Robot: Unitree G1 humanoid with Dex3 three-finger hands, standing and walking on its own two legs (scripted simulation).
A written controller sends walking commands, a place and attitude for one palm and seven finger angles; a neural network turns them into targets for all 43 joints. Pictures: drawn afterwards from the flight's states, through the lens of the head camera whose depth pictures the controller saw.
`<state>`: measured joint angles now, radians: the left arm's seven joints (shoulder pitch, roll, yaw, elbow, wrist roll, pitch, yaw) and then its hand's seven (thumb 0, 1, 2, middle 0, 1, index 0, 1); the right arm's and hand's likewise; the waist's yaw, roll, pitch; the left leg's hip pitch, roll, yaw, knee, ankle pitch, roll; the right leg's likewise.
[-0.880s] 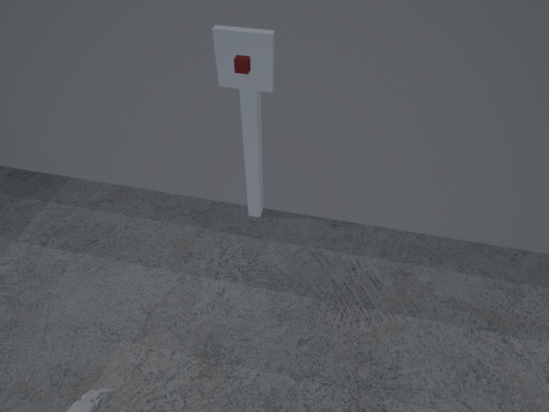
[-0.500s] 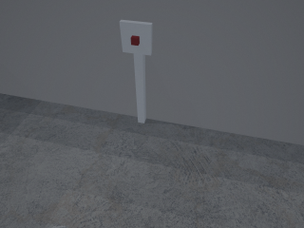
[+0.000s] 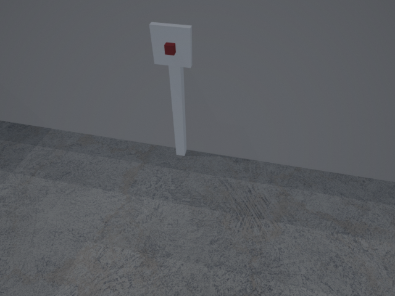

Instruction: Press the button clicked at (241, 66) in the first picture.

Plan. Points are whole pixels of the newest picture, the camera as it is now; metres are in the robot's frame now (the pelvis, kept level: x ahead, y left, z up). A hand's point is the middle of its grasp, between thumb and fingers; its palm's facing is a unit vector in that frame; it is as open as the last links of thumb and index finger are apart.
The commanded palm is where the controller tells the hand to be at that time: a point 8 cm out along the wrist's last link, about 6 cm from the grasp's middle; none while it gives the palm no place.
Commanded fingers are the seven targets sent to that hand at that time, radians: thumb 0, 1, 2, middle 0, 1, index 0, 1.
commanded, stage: stand and wait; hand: left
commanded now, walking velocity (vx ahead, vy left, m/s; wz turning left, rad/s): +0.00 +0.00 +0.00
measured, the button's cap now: (170, 48) +1.08 +0.18 +0.00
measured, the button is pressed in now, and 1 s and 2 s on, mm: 0 0 0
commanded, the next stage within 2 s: look at it before walking up in 0.06 s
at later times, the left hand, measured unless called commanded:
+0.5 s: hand out of the picture +0.09 +0.25 -0.15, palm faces -0.03 -0.94 -0.33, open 7.4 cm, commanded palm none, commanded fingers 0.00 0.90 0.90 -0.20 -0.30 -0.20 -0.30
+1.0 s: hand out of the picture +0.06 +0.24 -0.17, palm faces +0.09 -0.97 -0.24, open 7.4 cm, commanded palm none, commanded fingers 0.00 0.90 0.90 -0.20 -0.30 -0.20 -0.30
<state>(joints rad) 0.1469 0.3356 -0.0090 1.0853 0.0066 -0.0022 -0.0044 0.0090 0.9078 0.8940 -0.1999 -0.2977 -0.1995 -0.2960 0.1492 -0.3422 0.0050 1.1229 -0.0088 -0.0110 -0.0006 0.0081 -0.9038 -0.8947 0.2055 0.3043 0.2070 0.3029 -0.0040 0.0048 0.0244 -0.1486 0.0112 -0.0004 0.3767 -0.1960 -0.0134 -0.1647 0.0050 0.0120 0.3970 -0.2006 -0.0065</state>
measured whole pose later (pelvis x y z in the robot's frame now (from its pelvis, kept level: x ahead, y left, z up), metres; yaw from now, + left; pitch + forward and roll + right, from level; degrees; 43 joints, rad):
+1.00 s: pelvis +0.04 +0.02 +0.00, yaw +5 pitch -1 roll -1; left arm 0.26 0.26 0.01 1.05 0.02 -0.01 0.00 0.01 0.91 0.89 -0.20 -0.30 -0.20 -0.30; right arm 0.24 -0.27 -0.01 1.10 -0.02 0.03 0.02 0.01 -0.91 -0.89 0.20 0.30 0.20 0.30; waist 0.01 -0.01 -0.02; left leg -0.33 0.02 0.02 0.81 -0.43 0.01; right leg -0.11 -0.03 -0.06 0.39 -0.27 0.01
